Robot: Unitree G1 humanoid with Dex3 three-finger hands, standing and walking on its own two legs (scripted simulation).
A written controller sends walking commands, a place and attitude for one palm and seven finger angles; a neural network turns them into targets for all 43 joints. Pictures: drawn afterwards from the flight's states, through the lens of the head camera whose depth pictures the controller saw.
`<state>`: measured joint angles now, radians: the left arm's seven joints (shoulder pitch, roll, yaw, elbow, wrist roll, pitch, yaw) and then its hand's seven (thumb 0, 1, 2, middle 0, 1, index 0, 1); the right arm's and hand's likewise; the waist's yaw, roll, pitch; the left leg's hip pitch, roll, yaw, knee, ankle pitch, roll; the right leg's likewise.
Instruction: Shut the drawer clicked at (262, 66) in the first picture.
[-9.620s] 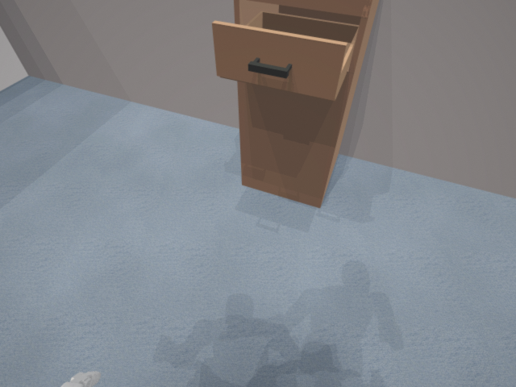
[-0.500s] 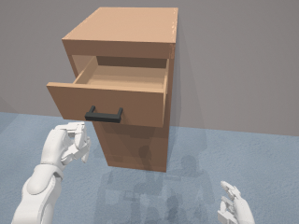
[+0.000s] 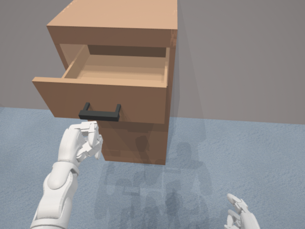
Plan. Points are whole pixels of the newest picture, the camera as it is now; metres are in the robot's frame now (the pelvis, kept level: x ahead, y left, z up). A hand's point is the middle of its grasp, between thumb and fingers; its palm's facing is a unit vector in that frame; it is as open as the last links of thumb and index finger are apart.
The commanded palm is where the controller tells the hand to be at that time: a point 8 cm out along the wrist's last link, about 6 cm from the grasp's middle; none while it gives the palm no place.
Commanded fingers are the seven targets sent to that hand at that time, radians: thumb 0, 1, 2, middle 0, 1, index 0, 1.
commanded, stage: bring the fist close to the handle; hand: left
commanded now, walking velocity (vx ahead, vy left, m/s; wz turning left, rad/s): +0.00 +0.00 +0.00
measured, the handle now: (101, 111) +0.43 +0.19 +0.06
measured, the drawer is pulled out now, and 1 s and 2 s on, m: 0.21 0.21 0.10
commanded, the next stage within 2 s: push the drawer shut in 0.72 s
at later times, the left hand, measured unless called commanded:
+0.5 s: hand (103, 140) +0.33 +0.16 +0.05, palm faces -0.02 -1.00 -0.02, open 3.3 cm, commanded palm +0.30 +0.21 +0.06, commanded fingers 0.00 0.90 0.90 -1.40 -1.60 -1.40 -1.60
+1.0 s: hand (105, 135) +0.34 +0.15 +0.06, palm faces -0.01 -1.00 -0.02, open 3.3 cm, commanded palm +0.33 +0.21 +0.06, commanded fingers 0.00 0.90 0.90 -1.40 -1.60 -1.40 -1.60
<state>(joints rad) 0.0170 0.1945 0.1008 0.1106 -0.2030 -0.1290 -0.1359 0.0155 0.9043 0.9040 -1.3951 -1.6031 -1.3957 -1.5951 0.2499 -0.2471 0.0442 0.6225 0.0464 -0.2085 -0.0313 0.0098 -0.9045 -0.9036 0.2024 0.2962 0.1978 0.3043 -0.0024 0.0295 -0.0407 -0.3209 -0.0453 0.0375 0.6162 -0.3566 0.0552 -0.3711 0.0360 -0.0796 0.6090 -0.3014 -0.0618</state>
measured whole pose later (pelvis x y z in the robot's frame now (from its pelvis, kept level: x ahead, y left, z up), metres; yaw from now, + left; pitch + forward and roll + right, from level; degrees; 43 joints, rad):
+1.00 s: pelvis -0.01 +0.01 -0.01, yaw +0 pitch +8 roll -1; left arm -0.22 0.20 0.10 0.45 -0.19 -0.30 -0.11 0.02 0.90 0.90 -1.40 -1.60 -1.40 -1.60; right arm 0.26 -0.25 0.03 0.60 0.04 -0.08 -0.01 0.01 -0.91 -0.90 0.20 0.30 0.20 0.30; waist -0.03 0.02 -0.07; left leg -0.50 -0.05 0.04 0.76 -0.41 0.07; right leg -0.54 0.03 -0.09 0.73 -0.34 -0.06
